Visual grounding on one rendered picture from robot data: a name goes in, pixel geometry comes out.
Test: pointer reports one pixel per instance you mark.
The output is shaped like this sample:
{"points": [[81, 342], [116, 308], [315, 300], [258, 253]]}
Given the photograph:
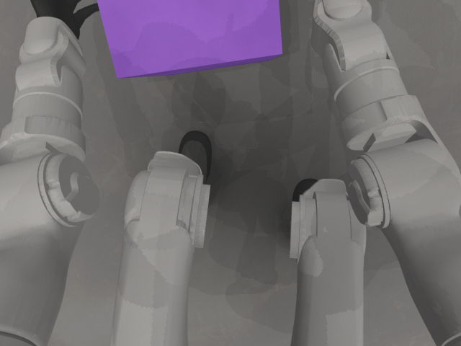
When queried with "right robot forearm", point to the right robot forearm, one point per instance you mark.
{"points": [[376, 110]]}

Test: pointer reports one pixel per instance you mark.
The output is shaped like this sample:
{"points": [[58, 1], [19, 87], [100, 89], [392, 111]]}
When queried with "left robot upper arm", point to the left robot upper arm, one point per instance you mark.
{"points": [[44, 203]]}

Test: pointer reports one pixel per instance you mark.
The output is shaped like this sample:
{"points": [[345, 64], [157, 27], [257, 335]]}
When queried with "carton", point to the carton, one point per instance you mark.
{"points": [[167, 37]]}

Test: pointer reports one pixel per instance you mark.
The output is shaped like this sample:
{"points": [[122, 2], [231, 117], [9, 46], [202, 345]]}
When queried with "left robot forearm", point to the left robot forearm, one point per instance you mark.
{"points": [[49, 97]]}

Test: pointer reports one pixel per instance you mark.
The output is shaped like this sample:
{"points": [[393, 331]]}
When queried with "right robot thigh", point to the right robot thigh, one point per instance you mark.
{"points": [[330, 273]]}

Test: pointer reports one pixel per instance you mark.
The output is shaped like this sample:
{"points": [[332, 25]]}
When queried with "right robot upper arm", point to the right robot upper arm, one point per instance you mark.
{"points": [[412, 192]]}

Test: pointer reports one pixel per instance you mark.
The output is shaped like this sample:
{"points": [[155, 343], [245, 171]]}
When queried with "robot left hand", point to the robot left hand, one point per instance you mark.
{"points": [[63, 9]]}

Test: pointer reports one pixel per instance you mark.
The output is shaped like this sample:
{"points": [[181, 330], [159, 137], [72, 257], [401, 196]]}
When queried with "left robot thigh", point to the left robot thigh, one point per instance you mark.
{"points": [[156, 261]]}

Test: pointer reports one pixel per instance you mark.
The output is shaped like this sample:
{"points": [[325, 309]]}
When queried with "robot thigh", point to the robot thigh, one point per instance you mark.
{"points": [[156, 261], [330, 273]]}

